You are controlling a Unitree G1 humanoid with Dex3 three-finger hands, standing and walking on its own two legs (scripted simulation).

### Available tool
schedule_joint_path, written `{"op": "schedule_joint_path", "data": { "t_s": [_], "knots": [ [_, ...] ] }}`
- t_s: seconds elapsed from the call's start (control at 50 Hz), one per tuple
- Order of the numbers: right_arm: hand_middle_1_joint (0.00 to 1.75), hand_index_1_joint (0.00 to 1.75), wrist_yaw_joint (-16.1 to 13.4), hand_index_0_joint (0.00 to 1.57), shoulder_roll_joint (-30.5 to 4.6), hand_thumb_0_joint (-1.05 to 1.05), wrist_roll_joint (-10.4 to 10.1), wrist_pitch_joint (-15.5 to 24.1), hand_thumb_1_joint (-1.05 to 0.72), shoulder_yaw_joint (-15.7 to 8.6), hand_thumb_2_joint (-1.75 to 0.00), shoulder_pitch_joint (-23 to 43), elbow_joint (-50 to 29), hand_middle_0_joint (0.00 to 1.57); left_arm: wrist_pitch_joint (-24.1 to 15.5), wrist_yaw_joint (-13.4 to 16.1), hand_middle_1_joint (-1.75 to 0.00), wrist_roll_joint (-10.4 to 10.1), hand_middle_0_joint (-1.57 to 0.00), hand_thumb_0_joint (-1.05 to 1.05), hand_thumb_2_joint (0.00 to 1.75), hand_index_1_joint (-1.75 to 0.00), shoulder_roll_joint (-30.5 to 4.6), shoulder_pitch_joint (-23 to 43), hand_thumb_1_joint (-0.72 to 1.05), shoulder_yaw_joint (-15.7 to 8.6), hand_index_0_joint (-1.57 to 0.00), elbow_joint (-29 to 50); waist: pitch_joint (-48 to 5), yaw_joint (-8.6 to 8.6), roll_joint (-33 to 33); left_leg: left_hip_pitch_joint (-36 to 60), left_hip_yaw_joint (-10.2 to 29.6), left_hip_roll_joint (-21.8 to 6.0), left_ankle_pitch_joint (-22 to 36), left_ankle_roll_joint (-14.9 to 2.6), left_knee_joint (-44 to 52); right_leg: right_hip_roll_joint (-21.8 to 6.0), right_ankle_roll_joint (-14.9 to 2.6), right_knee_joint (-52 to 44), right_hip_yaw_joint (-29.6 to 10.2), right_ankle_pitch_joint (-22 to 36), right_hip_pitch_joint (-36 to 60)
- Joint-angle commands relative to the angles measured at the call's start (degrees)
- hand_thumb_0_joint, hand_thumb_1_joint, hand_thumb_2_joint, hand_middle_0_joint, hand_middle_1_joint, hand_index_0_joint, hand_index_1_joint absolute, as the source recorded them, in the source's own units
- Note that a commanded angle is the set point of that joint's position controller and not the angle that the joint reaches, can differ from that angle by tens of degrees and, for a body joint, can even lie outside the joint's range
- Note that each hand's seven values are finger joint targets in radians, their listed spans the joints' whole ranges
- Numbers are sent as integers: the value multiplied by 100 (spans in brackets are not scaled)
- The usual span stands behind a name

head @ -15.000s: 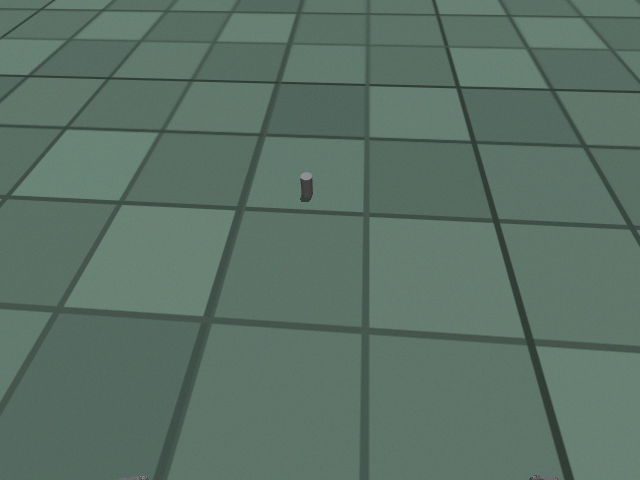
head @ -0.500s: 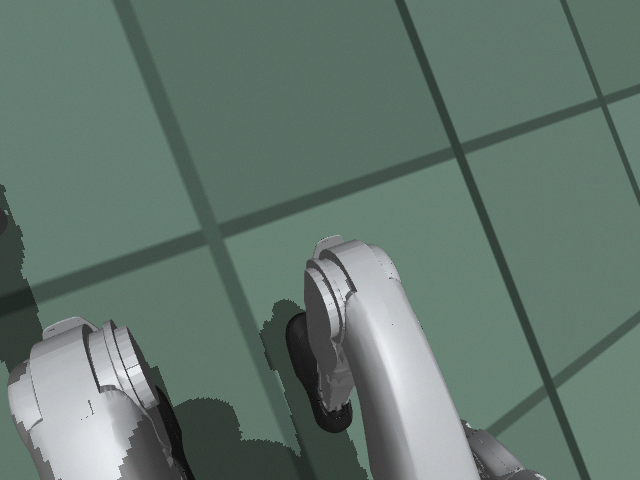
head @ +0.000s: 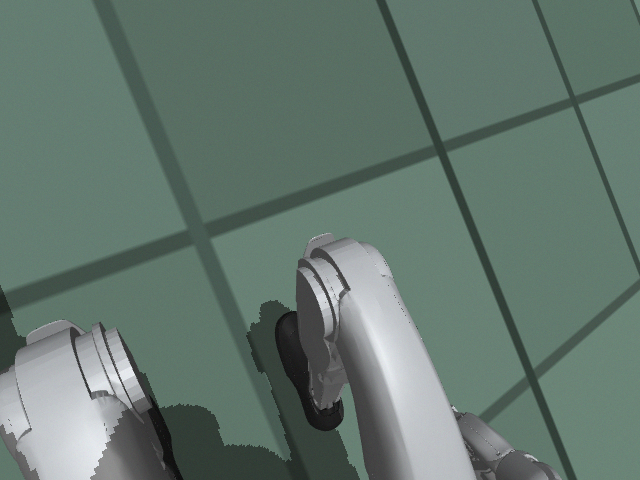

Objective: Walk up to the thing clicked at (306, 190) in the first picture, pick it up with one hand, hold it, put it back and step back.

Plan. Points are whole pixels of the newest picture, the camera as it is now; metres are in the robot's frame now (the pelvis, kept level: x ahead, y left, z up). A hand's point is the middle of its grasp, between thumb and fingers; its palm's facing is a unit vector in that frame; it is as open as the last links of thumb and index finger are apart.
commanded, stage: close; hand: left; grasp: from above
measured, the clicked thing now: out of the picture +0.46 +0.32 -0.24
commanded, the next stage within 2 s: settle in 1.04 s
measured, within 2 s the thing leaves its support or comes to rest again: leaves its support in 1.40 s
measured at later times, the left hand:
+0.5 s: hand out of the picture +0.44 +0.32 -0.22, palm faces -0.44 -0.15 -0.89, open 9.1 cm
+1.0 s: hand out of the picture +0.44 +0.32 -0.22, palm faces -0.44 -0.14 -0.89, open 9.1 cm
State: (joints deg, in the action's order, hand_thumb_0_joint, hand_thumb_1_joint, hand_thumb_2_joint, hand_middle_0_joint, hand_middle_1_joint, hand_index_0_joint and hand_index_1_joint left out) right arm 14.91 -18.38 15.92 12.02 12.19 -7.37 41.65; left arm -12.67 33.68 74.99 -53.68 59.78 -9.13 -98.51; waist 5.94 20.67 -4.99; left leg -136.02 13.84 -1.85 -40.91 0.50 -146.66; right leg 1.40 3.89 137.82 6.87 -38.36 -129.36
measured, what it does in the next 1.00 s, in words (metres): stands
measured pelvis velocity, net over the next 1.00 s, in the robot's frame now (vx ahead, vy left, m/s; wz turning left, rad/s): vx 0.00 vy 0.00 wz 0.00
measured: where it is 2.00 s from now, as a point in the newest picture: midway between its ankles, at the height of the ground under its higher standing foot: (243, 430)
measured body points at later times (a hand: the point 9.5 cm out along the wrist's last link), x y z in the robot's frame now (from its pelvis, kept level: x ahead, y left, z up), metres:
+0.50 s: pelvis +0.00 +0.00 +0.00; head +0.26 +0.11 +0.36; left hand +0.46 +0.32 -0.16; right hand +0.04 -0.26 -0.06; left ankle +0.06 +0.13 -0.26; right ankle +0.11 -0.13 -0.26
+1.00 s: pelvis +0.00 +0.00 +0.00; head +0.25 +0.11 +0.35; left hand +0.46 +0.32 -0.16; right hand +0.04 -0.26 -0.06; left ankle +0.06 +0.13 -0.26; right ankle +0.11 -0.13 -0.26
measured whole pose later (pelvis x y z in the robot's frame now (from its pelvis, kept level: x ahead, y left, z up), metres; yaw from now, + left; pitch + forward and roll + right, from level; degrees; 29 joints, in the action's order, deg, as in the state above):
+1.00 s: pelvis +0.00 +0.00 +0.00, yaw +0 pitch +29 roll -13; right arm 15.6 -18.8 15.5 13.7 12.8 -7.7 41.4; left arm -12.4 33.6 74.4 -53.4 59.9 -7.8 -99.8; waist 6.1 20.7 -4.7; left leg -135.5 14.1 -1.9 -40.6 0.7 -146.1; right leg 1.6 3.8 137.0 7.2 -37.8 -129.0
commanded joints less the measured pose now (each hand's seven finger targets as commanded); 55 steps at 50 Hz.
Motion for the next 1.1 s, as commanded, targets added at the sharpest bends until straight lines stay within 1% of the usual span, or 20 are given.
{"op": "schedule_joint_path", "data": {
  "t_s": [0.0, 0.04, 0.1, 0.18, 0.24, 0.28, 0.3, 0.38, 0.42, 0.46, 0.5, 0.54, 0.58, 0.68, 0.72, 0.78, 0.82, 0.84, 0.98, 1.08],
  "knots": [
    [30, 30, 9, 20, -1733, 0, -6, 31, -89, -500, -90, -1122, 40, 20, -4, 175, -87, -79, -42, 0, 77, -83, -1110, 1287, 0, 22, -46, 568, -3520, 196, 2647, 2884, -720, 11, 1091, -110, 1536, 237, -476, -1167, 775, 1346, 1794],
    [30, 30, 11, 20, -1737, 0, -45, 38, -89, -524, -90, -1119, 52, 20, -10, 186, -86, -113, -44, 0, 79, -83, -1167, 1293, 1, -1, -47, 683, -3604, 126, 2606, 2868, -721, -2, 1106, -113, 1547, 262, -479, -1217, 750, 1358, 1856],
    [30, 30, 32, 20, -1728, 0, -59, 45, -90, -508, -90, -1176, 44, 20, -20, 189, -86, -102, -45, 0, 76, -82, -1090, 1457, 4, 19, -49, 736, -3541, 253, 2566, 2871, -680, -1, 1177, -113, 1541, 239, -473, -1166, 786, 1425, 1769],
    [30, 30, 51, 20, -1726, 0, -79, 66, -90, -527, -90, -1188, 56, 20, -22, 216, -83, -117, -48, 0, 71, -79, -1169, 1369, 9, -55, -53, 747, -3568, 183, 2626, 2855, -717, -5, 1166, -116, 1548, 265, -477, -1235, 737, 1410, 1922],
    [30, 30, 76, 20, -1746, 0, -62, 99, -90, -550, -90, -1181, 52, 20, 0, 197, -83, -99, -51, 0, 71, -78, -1024, 1498, 12, 51, -55, 708, -3515, 298, 2613, 2936, -704, -5, 1154, -110, 1524, 260, -467, -1213, 759, 1413, 1805],
    [30, 30, 66, 20, -1767, 0, -116, 93, -90, -561, -90, -1209, 73, 20, -31, 218, -84, -117, -52, 0, 72, -79, -1246, 1635, 15, -97, -57, 989, -3693, 188, 2814, 3073, -640, -13, 1181, -80, 1643, 240, -487, -1188, 788, 1387, 1761],
    [30, 30, 69, 20, -1796, 0, -103, 97, -90, -602, -90, -1170, 39, 20, -7, 206, -84, -104, -54, 0, 70, -79, -1085, 1443, 17, 14, -59, 758, -3591, 220, 2807, 3017, -677, -3, 1100, -84, 1628, 249, -504, -1201, 761, 1326, 1765],
    [30, 30, 62, 20, -1733, 0, -113, 75, -90, -525, -90, -1196, 55, 20, -38, 230, -82, -121, -57, 0, 68, -76, -1138, 1442, 21, -46, -62, 713, -3626, 220, 2583, 2862, -705, -9, 1202, -122, 1556, 273, -470, -1282, 737, 1455, 1941],
    [30, 30, 68, 20, -1756, 0, -113, 107, -90, -550, -90, -1174, 47, 20, -45, 214, -82, -101, -58, 0, 66, -76, -1095, 1508, 25, 56, -64, 606, -3488, 274, 2517, 2803, -726, -12, 1066, -129, 1508, 276, -468, -1264, 724, 1349, 1860],
    [30, 30, 47, 20, -1736, 0, -113, 104, -90, -493, -90, -1193, 50, 20, -67, 265, -81, -102, -60, 0, 66, -75, -1289, 1600, 27, -90, -66, 744, -3594, 221, 2551, 2842, -685, -11, 1096, -121, 1576, 263, -475, -1265, 759, 1331, 1892],
    [30, 30, 44, 20, -1790, 0, -96, 113, -90, -552, -90, -1150, 26, 20, -74, 248, -79, -78, -64, 0, 66, -74, -1120, 1593, 30, 58, -69, 631, -3497, 299, 2575, 2814, -715, -15, 1039, -130, 1509, 267, -470, -1276, 730, 1315, 1831],
    [30, 30, 48, 20, -1746, 0, -82, 115, -90, -467, -90, -1204, 54, 20, -79, 263, -81, -83, -66, 0, 67, -75, -1223, 1562, 35, -33, -72, 641, -3515, 293, 2469, 2777, -713, -6, 1058, -139, 1500, 270, -448, -1283, 751, 1333, 1908],
    [30, 30, 50, 20, -1743, 0, -60, 143, -90, -460, -90, -1152, 59, 20, -81, 252, -80, -93, -70, 0, 69, -75, -1135, 1569, 37, 64, -75, 553, -3430, 330, 2501, 2790, -718, -4, 1012, -132, 1493, 258, -449, -1268, 754, 1300, 1866],
    [30, 30, 23, 20, -1807, 0, -83, 135, -90, -535, -90, -1172, 48, 20, -66, 287, -79, -84, -77, 0, 72, -75, -1174, 1470, 45, 41, -81, 712, -3687, 225, 2580, 2886, -708, -16, 1086, -114, 1533, 288, -480, -1284, 726, 1359, 1954],
    [30, 30, 41, 20, -1806, 0, -87, 152, -90, -529, -90, -1189, 60, 20, -69, 288, -78, -112, -78, 0, 69, -73, -1033, 1571, 48, 135, -83, 659, -3525, 322, 2621, 2826, -695, -22, 1106, -112, 1552, 283, -474, -1257, 749, 1390, 1891],
    [30, 30, 13, 20, -1825, 0, -130, 154, -90, -535, -90, -1171, 56, 20, -55, 306, -77, -128, -82, 0, 69, -73, -1313, 1612, 52, -23, -87, 756, -3599, 199, 2647, 2831, -703, -24, 1061, -108, 1568, 276, -482, -1284, 735, 1325, 1883],
    [30, 30, 23, 20, -1767, 0, -102, 146, -90, -497, -90, -1162, 73, 20, -46, 312, -78, -121, -84, 0, 69, -73, -1131, 1395, 55, 9, -89, 620, -3558, 187, 2694, 2894, -663, -28, 1087, -74, 1631, 272, -495, -1220, 796, 1311, 1800],
    [30, 30, 38, 20, -1732, 0, -60, 142, -90, -477, -90, -1156, 73, 20, -24, 294, -79, -104, -86, 0, 71, -74, -975, 1372, 57, 127, -90, 421, -3435, 291, 2584, 2761, -689, -20, 995, -99, 1566, 293, -488, -1242, 773, 1274, 1838],
    [30, 30, 49, 20, -1799, 0, -92, 190, -90, -451, -90, -1215, 39, 20, -21, 270, -75, -113, -90, 0, 72, -72, -1226, 1663, 60, 62, -93, 684, -3454, 310, 2503, 2762, -689, -13, 1018, -125, 1549, 276, -462, -1305, 760, 1311, 1917],
    [30, 30, 35, 20, -1805, 0, -148, 202, -90, -540, -90, -1100, -9, 20, 0, 270, -76, -194, -93, 0, 76, -74, -991, 1562, 62, 206, -95, 662, -3519, 235, 2560, 2803, -676, -26, 959, -102, 1598, 292, -494, -1292, 749, 1245, 1823]
  ]
}}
